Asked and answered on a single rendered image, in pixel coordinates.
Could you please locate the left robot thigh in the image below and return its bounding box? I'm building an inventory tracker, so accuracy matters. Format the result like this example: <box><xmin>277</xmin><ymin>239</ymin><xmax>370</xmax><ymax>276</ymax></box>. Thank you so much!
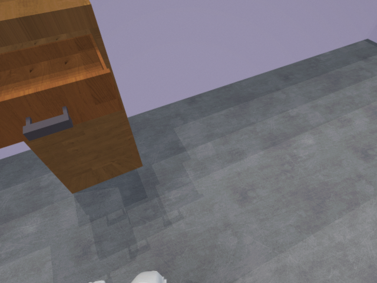
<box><xmin>131</xmin><ymin>271</ymin><xmax>167</xmax><ymax>283</ymax></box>

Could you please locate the handle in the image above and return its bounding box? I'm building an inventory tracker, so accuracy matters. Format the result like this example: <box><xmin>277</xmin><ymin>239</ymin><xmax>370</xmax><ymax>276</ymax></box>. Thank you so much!
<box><xmin>23</xmin><ymin>106</ymin><xmax>73</xmax><ymax>141</ymax></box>

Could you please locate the cabinet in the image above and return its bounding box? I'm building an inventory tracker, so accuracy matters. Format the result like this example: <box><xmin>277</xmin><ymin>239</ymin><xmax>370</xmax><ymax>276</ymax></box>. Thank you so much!
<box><xmin>0</xmin><ymin>0</ymin><xmax>143</xmax><ymax>194</ymax></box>

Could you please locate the drawer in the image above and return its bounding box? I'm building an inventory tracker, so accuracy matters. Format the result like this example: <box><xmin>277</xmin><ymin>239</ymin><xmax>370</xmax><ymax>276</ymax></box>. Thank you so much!
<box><xmin>0</xmin><ymin>34</ymin><xmax>123</xmax><ymax>149</ymax></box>

